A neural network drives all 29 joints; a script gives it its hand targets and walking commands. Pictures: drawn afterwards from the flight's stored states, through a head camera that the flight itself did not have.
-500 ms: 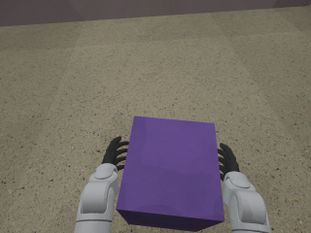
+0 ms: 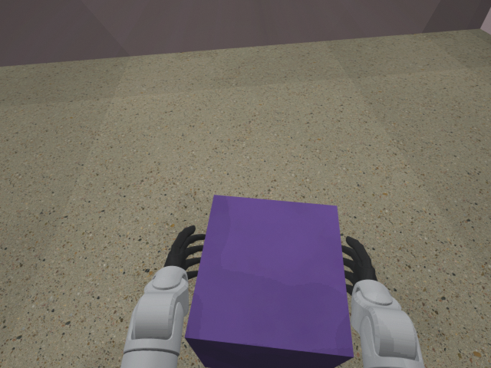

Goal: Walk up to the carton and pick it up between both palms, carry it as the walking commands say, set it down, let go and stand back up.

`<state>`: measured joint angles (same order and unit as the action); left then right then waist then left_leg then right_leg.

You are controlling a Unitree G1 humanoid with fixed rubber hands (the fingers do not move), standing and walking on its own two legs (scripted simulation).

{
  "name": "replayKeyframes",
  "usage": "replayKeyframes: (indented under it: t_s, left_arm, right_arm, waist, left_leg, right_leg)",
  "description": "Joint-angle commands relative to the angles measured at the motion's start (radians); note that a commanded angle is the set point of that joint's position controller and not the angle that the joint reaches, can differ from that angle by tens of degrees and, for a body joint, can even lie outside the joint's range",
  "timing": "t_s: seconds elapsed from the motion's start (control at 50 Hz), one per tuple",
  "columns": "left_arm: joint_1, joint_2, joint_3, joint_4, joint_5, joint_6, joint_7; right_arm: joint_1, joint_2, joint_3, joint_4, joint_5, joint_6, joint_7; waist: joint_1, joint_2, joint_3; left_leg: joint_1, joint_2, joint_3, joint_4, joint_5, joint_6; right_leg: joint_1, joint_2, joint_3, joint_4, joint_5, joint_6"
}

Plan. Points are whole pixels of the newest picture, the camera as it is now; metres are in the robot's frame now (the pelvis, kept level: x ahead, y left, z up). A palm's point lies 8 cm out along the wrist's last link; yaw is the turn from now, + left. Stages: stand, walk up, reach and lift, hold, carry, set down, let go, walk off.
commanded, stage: carry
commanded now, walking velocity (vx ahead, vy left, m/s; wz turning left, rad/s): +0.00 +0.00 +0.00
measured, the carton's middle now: (265, 292) +0.28 -0.01 -0.05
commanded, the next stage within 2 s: none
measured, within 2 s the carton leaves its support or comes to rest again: neither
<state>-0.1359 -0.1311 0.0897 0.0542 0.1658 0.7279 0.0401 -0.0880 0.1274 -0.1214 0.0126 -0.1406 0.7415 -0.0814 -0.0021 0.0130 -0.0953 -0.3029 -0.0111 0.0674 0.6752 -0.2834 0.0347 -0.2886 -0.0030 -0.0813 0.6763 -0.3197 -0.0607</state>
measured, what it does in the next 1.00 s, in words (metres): steps on the spot: left foot, then right foot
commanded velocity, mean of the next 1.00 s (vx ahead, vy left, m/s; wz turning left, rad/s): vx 0.00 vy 0.00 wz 0.00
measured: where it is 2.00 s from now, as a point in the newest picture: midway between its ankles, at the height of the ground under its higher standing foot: outside the picture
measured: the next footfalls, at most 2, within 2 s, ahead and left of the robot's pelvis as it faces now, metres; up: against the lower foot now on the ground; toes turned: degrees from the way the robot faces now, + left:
left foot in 0.36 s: +0.13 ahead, +0.09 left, +0.00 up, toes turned +3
right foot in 0.52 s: +0.08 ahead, -0.11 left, +0.00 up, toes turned -5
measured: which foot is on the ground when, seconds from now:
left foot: down 0.00-0.18, up 0.20-0.34, down 0.36-1.00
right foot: down 0.00-0.38, up 0.40-0.50, down 0.52-1.00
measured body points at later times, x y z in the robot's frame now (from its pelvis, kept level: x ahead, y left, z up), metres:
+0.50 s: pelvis +0.08 +0.02 -0.01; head +0.08 +0.04 +0.44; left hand +0.37 +0.16 +0.01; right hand +0.36 -0.14 +0.01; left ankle +0.09 +0.09 -0.74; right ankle +0.01 -0.09 -0.72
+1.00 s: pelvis +0.08 +0.02 -0.01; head +0.08 +0.03 +0.44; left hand +0.37 +0.16 +0.01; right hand +0.36 -0.13 +0.01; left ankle +0.09 +0.09 -0.74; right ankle +0.04 -0.10 -0.74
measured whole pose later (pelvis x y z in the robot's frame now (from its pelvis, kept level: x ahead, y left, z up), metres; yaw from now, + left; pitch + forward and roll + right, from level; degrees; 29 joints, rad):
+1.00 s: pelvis +0.08 +0.02 -0.01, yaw +0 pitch +3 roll -1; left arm -0.12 -0.13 0.09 0.05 0.17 0.76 0.05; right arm -0.09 0.13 -0.12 0.05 -0.14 0.75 -0.07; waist 0.00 -0.01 -0.09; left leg -0.36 -0.03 0.08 0.60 -0.30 0.08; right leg -0.28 -0.03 -0.08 0.57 -0.35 0.01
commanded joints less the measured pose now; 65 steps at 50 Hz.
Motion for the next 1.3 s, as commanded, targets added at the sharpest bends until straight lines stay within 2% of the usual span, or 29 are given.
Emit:
replayKeyframes:
  t_s: [0.0,0.04,0.08,0.1,0.12,0.14,0.16,0.2,0.22,0.26,0.3,0.32,0.34,0.38,0.42,0.44,0.46,0.5,0.56,0.62,0.72,0.76,0.86,0.88,0.9,0.96,1.1,1.22,1.28]
  left_arm:
    - [-0.283,-0.632,-0.374,-0.044,-0.117,-0.08,-0.147]
    - [-0.25,-0.592,-0.321,0.039,-0.075,-0.102,-0.143]
    - [-0.301,-0.602,-0.381,-0.107,-0.132,-0.115,-0.142]
    - [-0.256,-0.564,-0.323,-0.008,-0.088,-0.124,-0.146]
    - [-0.263,-0.601,-0.416,-0.159,-0.172,-0.117,-0.135]
    - [-0.339,-0.585,-0.377,-0.134,-0.146,-0.122,-0.13]
    - [-0.331,-0.623,-0.482,-0.281,-0.228,-0.085,-0.128]
    - [-0.435,-0.643,-0.457,-0.144,-0.173,-0.059,-0.138]
    - [-0.51,-0.675,-0.51,-0.236,-0.218,-0.06,-0.136]
    - [-0.37,-0.663,-0.514,-0.173,-0.209,-0.015,-0.141]
    - [-0.384,-0.699,-0.543,-0.177,-0.226,0.005,-0.151]
    - [-0.418,-0.708,-0.561,-0.217,-0.23,-0.005,-0.149]
    - [-0.374,-0.712,-0.579,-0.256,-0.235,-0.003,-0.149]
    - [-0.306,-0.642,-0.43,-0.05,-0.13,-0.008,-0.144]
    - [-0.354,-0.668,-0.405,-0.106,-0.125,-0.055,-0.138]
    - [-0.404,-0.654,-0.408,-0.073,-0.119,-0.049,-0.139]
    - [-0.435,-0.698,-0.508,-0.219,-0.212,-0.031,-0.141]
    - [-0.428,-0.706,-0.488,-0.122,-0.185,-0.012,-0.154]
    - [-0.444,-0.764,-0.509,-0.107,-0.187,-0.022,-0.168]
    - [-0.486,-0.783,-0.558,-0.196,-0.23,-0.02,-0.168]
    - [-0.412,-0.771,-0.529,-0.129,-0.215,-0.005,-0.171]
    - [-0.447,-0.786,-0.55,-0.179,-0.233,-0.003,-0.175]
    - [-0.474,-0.778,-0.542,-0.17,-0.216,0.0,-0.172]
    - [-0.405,-0.781,-0.526,-0.129,-0.212,0.005,-0.18]
    - [-0.439,-0.783,-0.514,-0.084,-0.194,0.006,-0.183]
    - [-0.484,-0.78,-0.528,-0.129,-0.217,-0.002,-0.184]
    - [-0.451,-0.758,-0.506,-0.107,-0.207,0.033,-0.177]
    - [-0.54,-0.746,-0.544,-0.248,-0.262,0.044,-0.166]
    - [-0.495,-0.767,-0.518,-0.141,-0.212,0.031,-0.177]
  right_arm:
    - [-0.443,0.681,0.512,-0.042,0.149,-0.09,0.165]
    - [-0.408,0.631,0.452,0.04,0.104,-0.108,0.155]
    - [-0.4,0.632,0.484,-0.085,0.143,-0.122,0.148]
    - [-0.355,0.596,0.421,0.029,0.084,-0.128,0.141]
    - [-0.443,0.615,0.548,-0.224,0.183,-0.132,0.135]
    - [-0.411,0.622,0.476,-0.081,0.131,-0.123,0.134]
    - [-0.43,0.666,0.604,-0.257,0.234,-0.088,0.135]
    - [-0.372,0.692,0.53,0.003,0.148,-0.061,0.148]
    - [-0.453,0.704,0.586,-0.113,0.2,-0.07,0.15]
    - [-0.384,0.712,0.583,-0.08,0.207,-0.026,0.155]
    - [-0.396,0.717,0.581,-0.078,0.219,-0.008,0.172]
    - [-0.464,0.728,0.603,-0.138,0.245,-0.022,0.183]
    - [-0.433,0.727,0.601,-0.163,0.246,-0.022,0.182]
    - [-0.393,0.692,0.49,0.015,0.166,-0.025,0.187]
    - [-0.497,0.697,0.497,-0.073,0.181,-0.069,0.195]
    - [-0.449,0.714,0.481,0.037,0.148,-0.058,0.196]
    - [-0.529,0.765,0.601,-0.154,0.246,-0.042,0.193]
    - [-0.451,0.785,0.562,0.012,0.186,-0.014,0.189]
    - [-0.496,0.79,0.564,-0.037,0.178,-0.024,0.198]
    - [-0.503,0.818,0.588,-0.064,0.218,-0.026,0.211]
    - [-0.508,0.783,0.586,-0.11,0.214,-0.019,0.21]
    - [-0.499,0.801,0.603,-0.121,0.218,-0.011,0.21]
    - [-0.505,0.815,0.583,-0.081,0.219,-0.01,0.217]
    - [-0.555,0.813,0.607,-0.137,0.23,-0.012,0.215]
    - [-0.518,0.806,0.563,-0.046,0.197,-0.009,0.217]
    - [-0.554,0.817,0.584,-0.072,0.216,-0.011,0.217]
    - [-0.543,0.813,0.562,-0.066,0.225,0.015,0.212]
    - [-0.548,0.817,0.578,-0.142,0.262,0.035,0.206]
    - [-0.579,0.827,0.563,-0.094,0.22,0.013,0.211]
  waist:
    - [-0.004,0.007,-0.391]
    - [0.011,0.059,-0.304]
    - [0.01,-0.003,-0.317]
    - [0.031,-0.136,-0.295]
    - [0.034,-0.333,-0.256]
    - [0.03,-0.3,-0.172]
    - [0.037,-0.27,-0.188]
    - [0.022,-0.176,-0.188]
    - [0.013,-0.192,-0.183]
    - [-0.02,-0.15,-0.341]
    - [-0.02,0.206,-0.391]
    - [-0.015,0.263,-0.382]
    - [-0.001,0.195,-0.343]
    - [0.004,0.248,-0.212]
    - [0.019,0.183,-0.241]
    - [0.016,0.15,-0.228]
    - [0.008,0.044,-0.298]
    - [0.001,-0.07,-0.364]
    - [0.004,-0.084,-0.333]
    - [0.011,0.04,-0.355]
    - [0.014,-0.005,-0.396]
    - [0.008,-0.029,-0.396]
    - [0.01,0.08,-0.372]
    - [0.013,-0.017,-0.346]
    - [0.012,0.059,-0.323]
    - [0.009,-0.022,-0.304]
    - [0.015,-0.011,-0.219]
    - [0.01,0.018,-0.238]
    - [0.009,0.01,-0.247]
  left_leg:
    - [0.325,0.181,-0.132,-0.048,1.05,0.107]
    - [0.416,0.18,-0.09,-0.006,1.243,0.088]
    - [0.249,0.107,0.006,0.115,1.03,0.037]
    - [-0.044,0.047,0.053,0.233,0.571,0.013]
    - [-0.422,-0.071,0.123,0.269,-0.228,-0.012]
    - [-0.562,-0.077,0.099,0.27,-0.381,-0.014]
    - [-0.586,-0.06,0.065,0.247,-0.351,-0.004]
    - [-0.501,-0.037,0.049,0.099,-0.271,0.008]
    - [-0.421,-0.064,0.09,0.025,-0.191,0.009]
    - [0.041,0.016,0.013,-0.237,0.319,0.045]
    - [0.409,0.331,-0.368,-0.186,1.28,0.204]
    - [0.486,0.383,-0.418,-0.139,1.535,0.282]
    - [0.358,0.374,-0.348,-0.157,1.488,0.245]
    - [0.337,0.302,-0.292,-0.191,1.258,0.189]
    - [0.242,0.244,-0.184,-0.153,0.946,0.127]
    - [0.202,0.221,-0.161,-0.136,0.788,0.091]
    - [0.172,0.196,-0.13,-0.097,0.676,0.074]
    - [0.123,0.123,-0.073,-0.064,0.406,0.025]
    - [0.123,0.114,-0.091,-0.132,0.321,0.027]
    - [0.165,0.166,-0.143,-0.162,0.586,0.04]
    - [0.196,0.164,-0.118,-0.102,0.735,0.037]
    - [0.221,0.179,-0.134,-0.128,0.738,0.038]
    - [0.201,0.176,-0.135,-0.149,0.743,0.028]
    - [0.176,0.158,-0.132,-0.148,0.599,0.042]
    - [0.161,0.158,-0.136,-0.176,0.555,0.039]
    - [0.152,0.144,-0.117,-0.174,0.454,0.034]
    - [0.063,0.155,-0.175,-0.272,0.203,0.042]
    - [0.134,0.154,-0.151,-0.267,0.248,0.033]
    - [0.111,0.143,-0.124,-0.238,0.301,0.033]
  right_leg:
    - [0.038,-0.089,0.015,0.129,0.593,0.079]
    - [-0.12,-0.043,-0.038,-0.096,0.273,0.092]
    - [0.088,-0.046,-0.036,-0.209,0.635,0.083]
    - [0.337,-0.122,0.088,-0.195,1.109,0.056]
    - [0.64,-0.227,0.219,-0.087,1.716,-0.029]
    - [0.686,-0.255,0.259,-0.086,1.796,-0.07]
    - [0.718,-0.261,0.253,-0.089,1.66,-0.084]
    - [0.622,-0.22,0.2,-0.07,1.407,-0.071]
    - [0.578,-0.172,0.128,-0.028,1.466,-0.031]
    - [0.352,-0.153,0.039,0.089,1.16,0.028]
    - [-0.042,-0.014,0.002,0.34,0.143,0.125]
    - [-0.172,0.008,0.083,0.363,-0.374,0.11]
    - [-0.101,-0.03,0.118,0.309,-0.424,0.064]
    - [-0.178,-0.021,0.095,0.064,-0.354,0.053]
    - [0.011,-0.048,0.067,-0.162,-0.166,0.066]
    - [0.075,-0.054,0.065,-0.227,0.029,0.065]
    - [0.158,-0.081,0.081,-0.215,0.27,0.054]
    - [0.268,-0.167,0.12,-0.154,0.784,0.014]
    - [0.178,-0.186,0.108,-0.144,0.552,0.019]
    - [0.138,-0.135,0.089,-0.141,0.242,0.03]
    - [0.151,-0.138,0.099,-0.107,0.451,0.032]
    - [0.112,-0.121,0.085,-0.096,0.324,0.04]
    - [0.128,-0.114,0.075,-0.111,0.267,0.034]
    - [0.132,-0.122,0.092,-0.159,0.309,0.038]
    - [0.116,-0.133,0.096,-0.135,0.283,0.031]
    - [0.088,-0.135,0.105,-0.169,0.303,0.028]
    - [0.046,-0.109,0.106,-0.185,0.063,0.02]
    - [-0.004,-0.102,0.097,-0.189,0.077,0.025]
    - [0.02,-0.119,0.098,-0.199,0.145,0.035]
